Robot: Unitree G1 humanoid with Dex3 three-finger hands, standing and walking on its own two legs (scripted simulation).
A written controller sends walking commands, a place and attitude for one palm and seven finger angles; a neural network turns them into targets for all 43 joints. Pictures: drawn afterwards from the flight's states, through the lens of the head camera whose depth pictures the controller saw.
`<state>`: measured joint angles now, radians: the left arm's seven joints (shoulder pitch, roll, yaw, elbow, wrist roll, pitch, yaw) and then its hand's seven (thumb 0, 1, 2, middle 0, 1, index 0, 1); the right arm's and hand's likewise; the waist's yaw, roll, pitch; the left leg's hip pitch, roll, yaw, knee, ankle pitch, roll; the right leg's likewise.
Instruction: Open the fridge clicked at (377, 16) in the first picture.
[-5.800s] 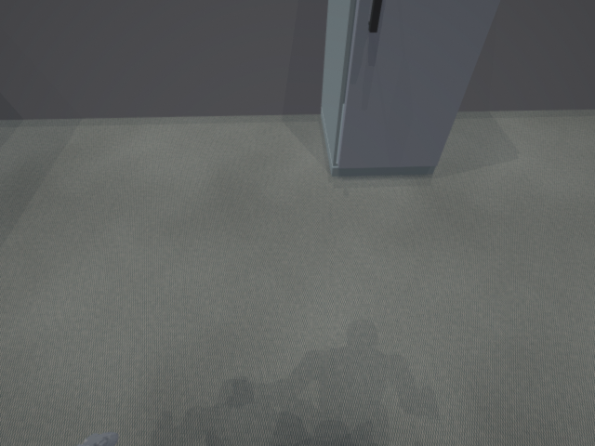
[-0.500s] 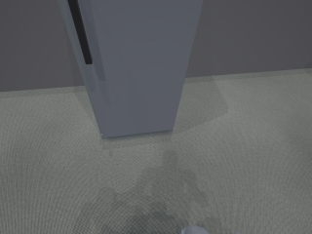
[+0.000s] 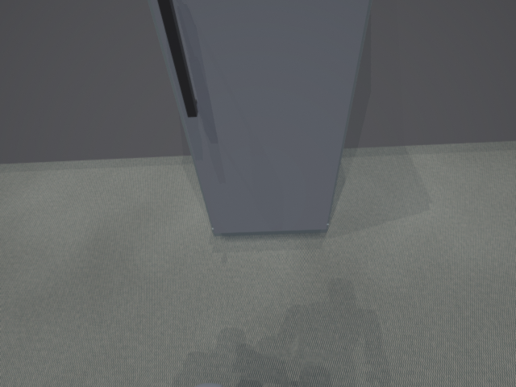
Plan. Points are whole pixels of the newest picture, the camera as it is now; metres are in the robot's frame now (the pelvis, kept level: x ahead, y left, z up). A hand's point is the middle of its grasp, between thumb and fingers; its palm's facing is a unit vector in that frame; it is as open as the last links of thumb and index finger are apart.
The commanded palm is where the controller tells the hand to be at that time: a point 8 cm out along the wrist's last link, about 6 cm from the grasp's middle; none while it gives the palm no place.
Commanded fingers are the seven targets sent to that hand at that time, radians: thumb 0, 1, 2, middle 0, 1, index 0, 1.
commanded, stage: take the last steps up to it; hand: left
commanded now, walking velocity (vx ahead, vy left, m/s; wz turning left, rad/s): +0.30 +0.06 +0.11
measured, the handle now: (179, 46) +0.82 +0.23 +0.16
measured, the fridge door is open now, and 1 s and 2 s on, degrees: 0 0 0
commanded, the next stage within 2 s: come to a stop and stand still in 1.10 s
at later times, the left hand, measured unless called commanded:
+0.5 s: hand out of the picture +0.04 +0.26 -0.18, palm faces +0.10 -0.98 -0.16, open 7.4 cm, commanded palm none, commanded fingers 0.00 0.90 0.90 -0.20 -0.30 -0.20 -0.30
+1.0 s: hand (174, 302) +0.32 +0.21 -0.17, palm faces +0.06 -0.97 -0.22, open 7.1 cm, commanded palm none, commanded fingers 0.00 0.90 0.90 -0.20 -0.30 -0.20 -0.30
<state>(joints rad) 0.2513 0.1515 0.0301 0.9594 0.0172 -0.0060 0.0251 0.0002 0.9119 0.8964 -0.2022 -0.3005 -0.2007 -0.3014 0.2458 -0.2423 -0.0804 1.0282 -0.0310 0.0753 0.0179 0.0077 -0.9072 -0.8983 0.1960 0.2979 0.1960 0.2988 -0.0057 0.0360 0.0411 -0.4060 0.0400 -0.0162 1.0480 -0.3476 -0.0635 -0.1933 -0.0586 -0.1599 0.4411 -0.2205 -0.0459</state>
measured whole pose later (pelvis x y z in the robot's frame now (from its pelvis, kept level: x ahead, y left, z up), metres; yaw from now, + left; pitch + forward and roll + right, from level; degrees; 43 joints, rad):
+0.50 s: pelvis +0.06 +0.08 +0.00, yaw +2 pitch -2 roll +0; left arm 0.31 0.19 0.05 1.10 0.03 0.02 -0.01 0.00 0.91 0.90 -0.20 -0.30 -0.19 -0.30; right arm 0.38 -0.14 -0.02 1.10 -0.01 -0.06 -0.03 0.00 -0.93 -0.90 0.20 0.30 0.20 0.30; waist 0.01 -0.04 0.02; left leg 0.00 -0.01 0.12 0.29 -0.26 0.05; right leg -0.55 -0.10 -0.07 1.05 -0.22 0.03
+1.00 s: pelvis +0.24 +0.03 -0.01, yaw +1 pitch +0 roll -1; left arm 0.19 0.16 0.06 1.04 0.01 -0.06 0.03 -0.02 0.95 0.90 -0.20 -0.30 -0.20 -0.30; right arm 0.29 -0.16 -0.06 1.07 -0.03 -0.02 -0.01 0.01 -0.91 -0.90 0.20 0.30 0.20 0.30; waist -0.04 0.03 0.06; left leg -0.50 0.11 0.04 1.07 -0.31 -0.01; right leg -0.24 0.00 -0.17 0.45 -0.21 -0.06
